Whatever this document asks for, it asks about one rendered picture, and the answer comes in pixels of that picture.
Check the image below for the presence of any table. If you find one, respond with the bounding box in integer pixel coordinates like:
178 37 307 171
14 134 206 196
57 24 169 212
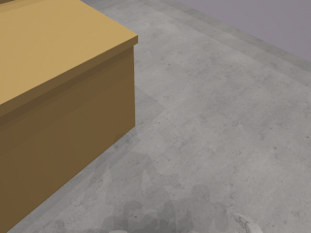
0 0 138 233

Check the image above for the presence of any robot right hand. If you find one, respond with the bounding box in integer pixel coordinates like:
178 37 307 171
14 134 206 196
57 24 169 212
233 213 263 233

